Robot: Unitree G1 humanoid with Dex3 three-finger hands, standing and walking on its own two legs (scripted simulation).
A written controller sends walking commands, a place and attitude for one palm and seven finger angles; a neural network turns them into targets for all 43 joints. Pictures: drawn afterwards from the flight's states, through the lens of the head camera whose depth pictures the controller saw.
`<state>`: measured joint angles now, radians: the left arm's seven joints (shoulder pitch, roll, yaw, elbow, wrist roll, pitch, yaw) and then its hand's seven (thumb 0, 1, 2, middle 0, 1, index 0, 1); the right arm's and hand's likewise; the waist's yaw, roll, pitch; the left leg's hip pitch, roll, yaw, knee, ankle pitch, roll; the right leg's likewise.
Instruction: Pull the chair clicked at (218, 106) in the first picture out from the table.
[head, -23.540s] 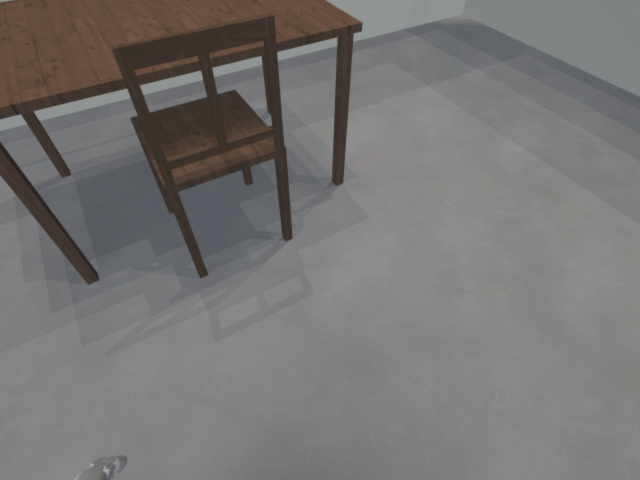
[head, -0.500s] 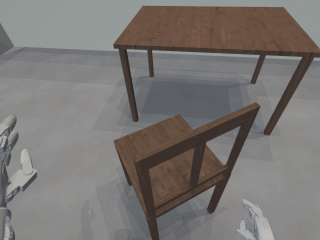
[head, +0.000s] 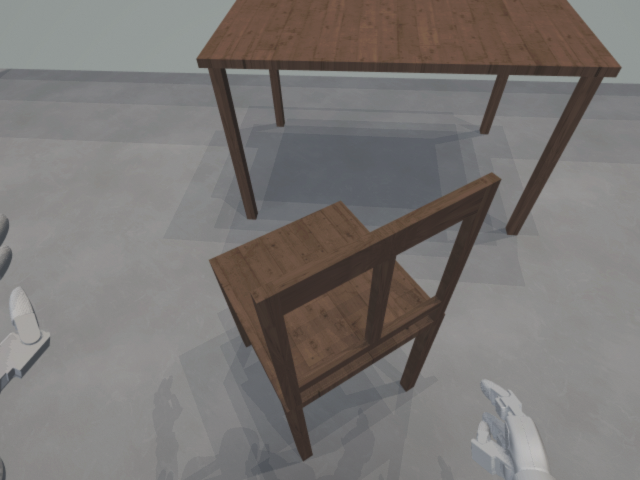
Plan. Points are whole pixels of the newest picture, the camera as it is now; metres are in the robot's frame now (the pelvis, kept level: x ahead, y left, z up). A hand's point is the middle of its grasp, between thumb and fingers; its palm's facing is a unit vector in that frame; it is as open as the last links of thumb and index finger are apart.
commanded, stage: step back with the hand held close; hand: left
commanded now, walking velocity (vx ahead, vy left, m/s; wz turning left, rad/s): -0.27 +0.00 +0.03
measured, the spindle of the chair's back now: (378, 302) +0.41 -0.06 -0.09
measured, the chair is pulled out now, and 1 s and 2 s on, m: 0.65 0.65 0.65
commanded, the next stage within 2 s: stop stepping back and stand still in 1.70 s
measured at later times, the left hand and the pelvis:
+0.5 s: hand (6, 406) +0.15 +0.27 +0.15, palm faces +0.47 -0.74 -0.48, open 7.4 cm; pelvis -0.05 +0.00 -0.01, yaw +1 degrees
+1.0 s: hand out of the picture +0.14 +0.28 +0.15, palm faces +0.44 -0.71 -0.55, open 7.4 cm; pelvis -0.06 +0.00 -0.02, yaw +2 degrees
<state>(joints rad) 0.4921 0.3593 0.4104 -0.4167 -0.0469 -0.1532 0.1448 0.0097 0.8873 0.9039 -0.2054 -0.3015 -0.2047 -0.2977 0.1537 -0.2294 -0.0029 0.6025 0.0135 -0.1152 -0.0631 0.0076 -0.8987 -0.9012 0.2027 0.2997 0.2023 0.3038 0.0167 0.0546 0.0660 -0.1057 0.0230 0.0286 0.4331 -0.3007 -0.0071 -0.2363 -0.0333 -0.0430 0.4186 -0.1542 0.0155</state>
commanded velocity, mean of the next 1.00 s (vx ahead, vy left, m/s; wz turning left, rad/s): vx -0.33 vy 0.00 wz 0.01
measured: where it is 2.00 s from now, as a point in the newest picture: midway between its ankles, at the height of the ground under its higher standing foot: outside the picture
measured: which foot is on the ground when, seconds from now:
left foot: down 0.00-1.00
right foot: down 0.00-1.00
